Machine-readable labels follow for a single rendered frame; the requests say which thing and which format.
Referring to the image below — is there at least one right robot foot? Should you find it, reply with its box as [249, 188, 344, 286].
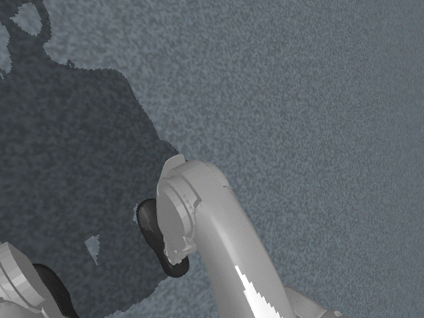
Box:
[136, 199, 189, 278]

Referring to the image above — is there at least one right robot hand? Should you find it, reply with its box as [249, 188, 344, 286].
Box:
[284, 286, 327, 318]

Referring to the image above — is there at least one left robot foot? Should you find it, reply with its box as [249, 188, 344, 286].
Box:
[32, 264, 79, 318]

